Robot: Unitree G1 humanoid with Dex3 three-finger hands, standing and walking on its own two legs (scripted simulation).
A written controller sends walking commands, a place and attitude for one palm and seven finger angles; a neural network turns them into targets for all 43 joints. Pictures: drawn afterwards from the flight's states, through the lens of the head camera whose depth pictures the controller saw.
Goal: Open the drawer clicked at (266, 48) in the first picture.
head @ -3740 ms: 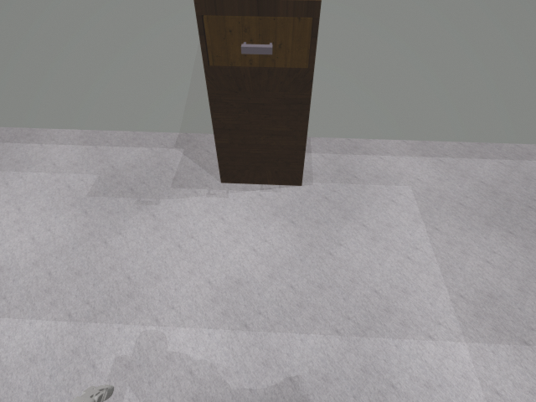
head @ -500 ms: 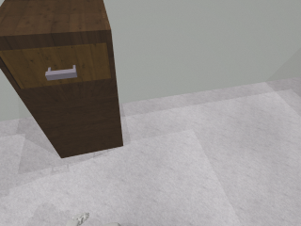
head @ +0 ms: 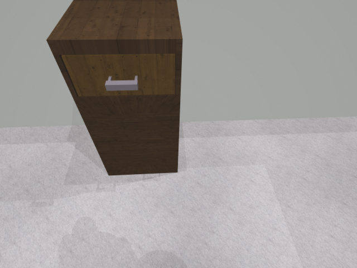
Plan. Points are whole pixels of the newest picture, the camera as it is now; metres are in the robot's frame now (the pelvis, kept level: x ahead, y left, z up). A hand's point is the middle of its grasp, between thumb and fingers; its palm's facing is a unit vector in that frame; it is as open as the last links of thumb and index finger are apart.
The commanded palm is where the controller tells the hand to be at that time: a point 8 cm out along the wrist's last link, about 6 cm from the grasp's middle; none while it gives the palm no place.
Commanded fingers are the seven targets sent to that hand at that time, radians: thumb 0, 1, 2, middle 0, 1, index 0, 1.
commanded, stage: take the last steps up to it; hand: left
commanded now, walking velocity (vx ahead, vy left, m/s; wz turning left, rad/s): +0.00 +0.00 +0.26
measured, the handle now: (122, 81) +0.73 +0.25 -0.03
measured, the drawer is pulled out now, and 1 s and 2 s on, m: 0.00 0.00 0.00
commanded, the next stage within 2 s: come to a stop and stand still in 0.92 s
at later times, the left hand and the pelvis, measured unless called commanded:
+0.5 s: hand out of the picture -0.06 +0.13 -0.17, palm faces +0.23 -0.96 -0.15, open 7.4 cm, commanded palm none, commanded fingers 0.00 0.90 0.90 -0.20 -0.30 -0.20 -0.30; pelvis +0.03 -0.01 +0.00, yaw +6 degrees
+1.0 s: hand (120, 211) +0.30 +0.19 -0.17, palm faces +0.03 -0.97 -0.22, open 7.4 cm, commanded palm none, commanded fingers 0.00 0.90 0.90 -0.20 -0.30 -0.20 -0.30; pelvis +0.19 +0.00 -0.02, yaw +3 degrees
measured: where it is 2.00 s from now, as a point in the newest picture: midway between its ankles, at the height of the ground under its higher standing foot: outside the picture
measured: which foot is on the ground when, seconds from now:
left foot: down 0.00-0.10, up 0.12-0.54, down 0.56-1.00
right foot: up 0.00-0.08, down 0.10-0.56, up 0.58-0.98, down 1.00-1.00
